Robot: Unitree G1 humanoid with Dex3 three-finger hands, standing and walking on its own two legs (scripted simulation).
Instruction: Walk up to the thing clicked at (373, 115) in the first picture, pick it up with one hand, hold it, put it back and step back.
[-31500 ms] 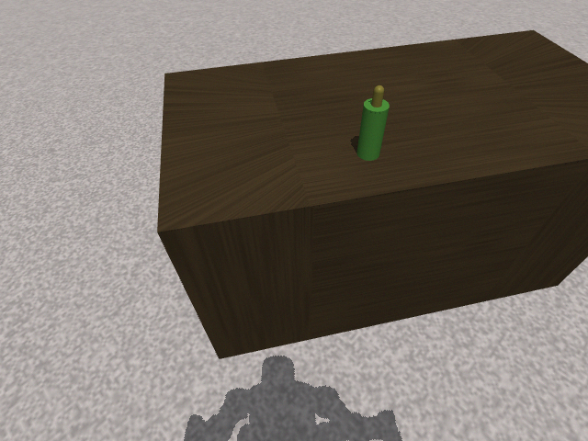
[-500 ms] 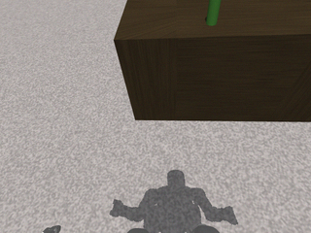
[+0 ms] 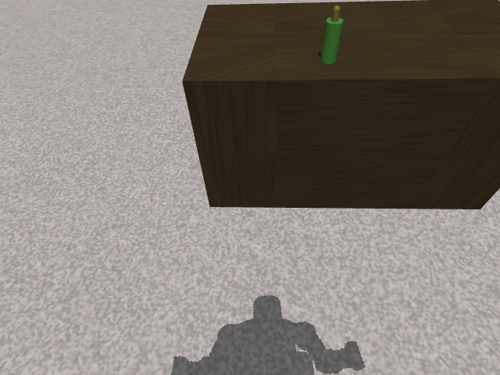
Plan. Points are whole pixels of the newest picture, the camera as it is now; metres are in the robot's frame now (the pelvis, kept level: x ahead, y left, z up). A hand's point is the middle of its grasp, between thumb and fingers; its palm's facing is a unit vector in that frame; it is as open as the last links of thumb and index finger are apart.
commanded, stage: step back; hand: right
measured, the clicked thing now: (332, 34) +1.12 -0.22 +0.02
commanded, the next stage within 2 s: stand in 0.62 s
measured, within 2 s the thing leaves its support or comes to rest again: neither
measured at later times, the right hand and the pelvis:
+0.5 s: hand out of the picture +0.14 -0.23 -0.14, palm faces +0.02 +0.94 -0.33, open 7.4 cm; pelvis +0.03 +0.02 +0.01, yaw -2 degrees
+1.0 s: hand out of the picture +0.10 -0.23 -0.14, palm faces +0.03 +0.94 -0.33, open 7.4 cm; pelvis +0.03 +0.02 +0.02, yaw -2 degrees
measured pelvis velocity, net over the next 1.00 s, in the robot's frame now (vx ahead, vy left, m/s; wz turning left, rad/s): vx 0.03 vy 0.02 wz -0.03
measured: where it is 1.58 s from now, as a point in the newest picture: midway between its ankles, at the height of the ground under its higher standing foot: outside the picture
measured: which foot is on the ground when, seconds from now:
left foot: up 0.00-0.06, down 0.08-1.00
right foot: down 0.00-1.00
